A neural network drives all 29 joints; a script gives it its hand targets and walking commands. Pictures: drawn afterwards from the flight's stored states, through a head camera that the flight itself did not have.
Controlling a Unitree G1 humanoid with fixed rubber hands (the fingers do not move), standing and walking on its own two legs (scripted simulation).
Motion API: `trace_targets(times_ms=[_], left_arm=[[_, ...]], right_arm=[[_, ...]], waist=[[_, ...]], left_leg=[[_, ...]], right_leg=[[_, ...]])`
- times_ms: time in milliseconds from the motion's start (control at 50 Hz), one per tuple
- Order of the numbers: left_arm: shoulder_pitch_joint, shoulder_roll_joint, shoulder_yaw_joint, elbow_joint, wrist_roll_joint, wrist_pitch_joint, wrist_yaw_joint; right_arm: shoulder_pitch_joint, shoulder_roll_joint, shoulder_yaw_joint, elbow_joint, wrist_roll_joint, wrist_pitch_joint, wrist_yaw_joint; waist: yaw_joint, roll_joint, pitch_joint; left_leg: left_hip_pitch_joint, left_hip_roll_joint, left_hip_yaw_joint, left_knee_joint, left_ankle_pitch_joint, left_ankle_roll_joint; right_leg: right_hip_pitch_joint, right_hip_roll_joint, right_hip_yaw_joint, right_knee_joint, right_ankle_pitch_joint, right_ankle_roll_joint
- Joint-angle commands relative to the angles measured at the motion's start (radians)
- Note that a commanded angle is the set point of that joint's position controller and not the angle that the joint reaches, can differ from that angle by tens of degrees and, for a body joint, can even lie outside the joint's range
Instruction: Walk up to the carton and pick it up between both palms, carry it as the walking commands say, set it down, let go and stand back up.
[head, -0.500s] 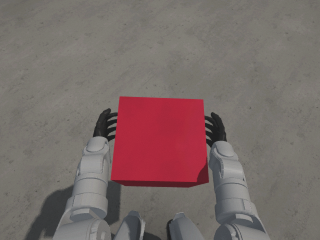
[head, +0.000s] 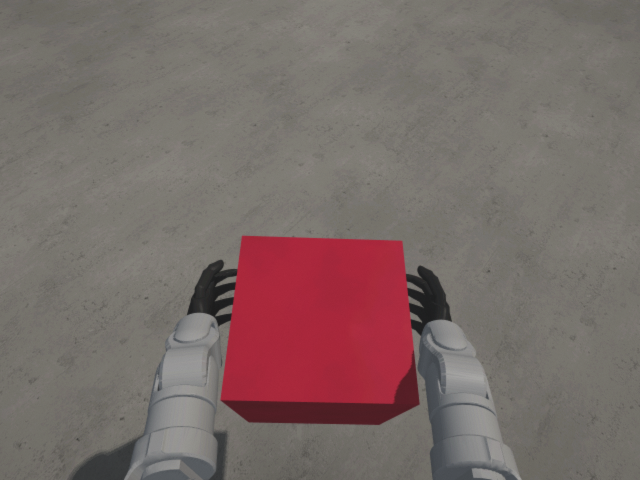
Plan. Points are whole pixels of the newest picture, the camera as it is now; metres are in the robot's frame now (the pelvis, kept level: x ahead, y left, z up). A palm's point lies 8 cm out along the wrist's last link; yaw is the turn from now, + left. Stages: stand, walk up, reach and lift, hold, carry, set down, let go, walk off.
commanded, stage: reach and lift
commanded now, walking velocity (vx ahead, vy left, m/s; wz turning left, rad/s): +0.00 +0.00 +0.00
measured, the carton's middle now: (317, 340) +0.33 +0.00 -0.09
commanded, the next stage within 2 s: hold in 1.68 s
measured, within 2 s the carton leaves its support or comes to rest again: neither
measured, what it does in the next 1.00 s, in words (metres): stands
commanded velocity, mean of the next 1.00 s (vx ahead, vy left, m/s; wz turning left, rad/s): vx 0.00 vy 0.00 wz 0.00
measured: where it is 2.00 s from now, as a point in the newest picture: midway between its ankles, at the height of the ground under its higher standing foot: outside the picture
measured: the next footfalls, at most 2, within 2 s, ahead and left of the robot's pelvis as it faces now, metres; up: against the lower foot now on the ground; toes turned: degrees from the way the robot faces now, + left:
none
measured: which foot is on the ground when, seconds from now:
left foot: down 0.00-1.00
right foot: down 0.00-1.00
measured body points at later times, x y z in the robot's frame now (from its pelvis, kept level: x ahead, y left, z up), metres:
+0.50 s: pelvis +0.01 +0.00 +0.02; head -0.01 +0.01 +0.47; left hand +0.33 +0.15 +0.03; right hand +0.32 -0.16 +0.04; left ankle +0.03 +0.11 -0.72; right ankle +0.01 -0.12 -0.72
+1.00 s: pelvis +0.00 +0.00 +0.02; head -0.05 +0.00 +0.47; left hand +0.31 +0.15 +0.06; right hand +0.31 -0.16 +0.07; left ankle +0.03 +0.11 -0.72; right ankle +0.01 -0.12 -0.72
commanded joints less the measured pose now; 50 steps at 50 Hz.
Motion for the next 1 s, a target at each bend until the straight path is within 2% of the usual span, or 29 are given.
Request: trace_targets(times_ms=[0,220,520,640,800,980], left_arm=[[-0.478,-0.999,-0.584,0.030,-0.154,0.002,-0.235],[-0.433,-0.988,-0.593,-0.029,-0.179,0.083,-0.233],[-0.418,-0.977,-0.684,-0.184,-0.264,0.227,-0.232],[-0.432,-0.962,-0.701,-0.232,-0.286,0.280,-0.233],[-0.462,-0.952,-0.653,-0.214,-0.278,0.330,-0.235],[-0.480,-0.977,-0.649,-0.218,-0.280,0.334,-0.225]], right_arm=[[-0.519,0.976,0.608,0.039,0.142,0.000,0.233],[-0.461,0.968,0.607,0.006,0.160,0.084,0.241],[-0.436,0.967,0.674,-0.125,0.232,0.234,0.246],[-0.447,0.958,0.688,-0.163,0.253,0.296,0.246],[-0.484,0.929,0.648,-0.141,0.246,0.347,0.254],[-0.526,0.921,0.658,-0.145,0.252,0.343,0.264]], waist=[[0.000,0.025,-0.487],[-0.009,0.023,-0.347],[-0.013,0.017,-0.230],[-0.014,0.011,-0.177],[-0.013,0.010,-0.100],[0.007,0.014,-0.126]], left_leg=[[0.355,0.002,0.038,-0.069,0.272,-0.018],[0.480,0.013,0.038,-0.165,0.257,-0.017],[0.601,0.021,0.035,-0.242,0.239,-0.010],[0.620,0.022,0.032,-0.272,0.188,-0.005],[0.607,0.022,0.038,-0.291,0.109,-0.004],[0.627,0.023,0.040,-0.277,0.132,-0.013]], right_leg=[[0.245,0.002,-0.038,-0.081,0.269,-0.007],[0.369,-0.008,-0.036,-0.181,0.258,-0.007],[0.484,-0.017,-0.045,-0.253,0.250,0.000],[0.521,-0.023,-0.045,-0.279,0.216,0.005],[0.517,-0.026,-0.042,-0.295,0.140,0.003],[0.506,-0.022,-0.039,-0.280,0.136,0.000]])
